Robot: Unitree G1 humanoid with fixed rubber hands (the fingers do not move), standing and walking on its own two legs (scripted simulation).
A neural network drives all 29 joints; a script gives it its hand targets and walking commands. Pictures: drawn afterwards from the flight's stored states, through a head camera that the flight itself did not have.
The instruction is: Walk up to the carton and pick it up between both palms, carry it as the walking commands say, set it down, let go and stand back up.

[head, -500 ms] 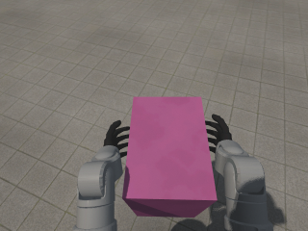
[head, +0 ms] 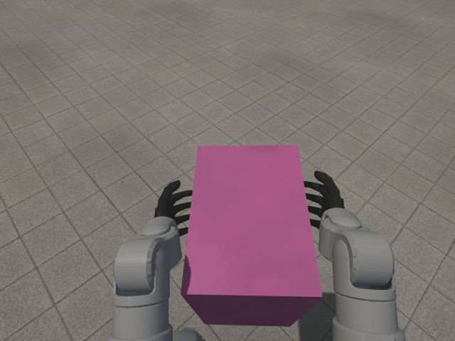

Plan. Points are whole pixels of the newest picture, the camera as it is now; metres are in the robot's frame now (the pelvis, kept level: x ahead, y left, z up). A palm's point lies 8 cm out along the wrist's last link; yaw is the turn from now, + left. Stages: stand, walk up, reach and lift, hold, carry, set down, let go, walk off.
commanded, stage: carry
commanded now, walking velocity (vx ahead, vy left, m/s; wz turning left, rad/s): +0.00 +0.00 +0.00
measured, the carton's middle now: (247, 242) +0.30 +0.00 +0.01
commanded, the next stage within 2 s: none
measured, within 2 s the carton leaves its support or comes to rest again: neither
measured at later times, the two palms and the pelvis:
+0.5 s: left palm (53, 250) +0.23 +0.27 +0.12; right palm (243, 223) +0.26 +0.01 +0.13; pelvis -0.04 +0.11 +0.02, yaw +7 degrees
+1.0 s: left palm out of the picture +0.13 +0.31 +0.13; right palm (209, 277) +0.18 +0.06 +0.15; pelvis -0.12 +0.13 +0.04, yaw +8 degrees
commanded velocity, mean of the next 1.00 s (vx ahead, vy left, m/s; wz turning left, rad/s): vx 0.00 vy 0.00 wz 0.00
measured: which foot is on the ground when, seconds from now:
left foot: down 0.00-0.22, up 0.24-0.46, down 0.48-1.00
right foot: up 0.00-0.16, down 0.18-0.50, up 0.52-0.72, down 0.74-1.00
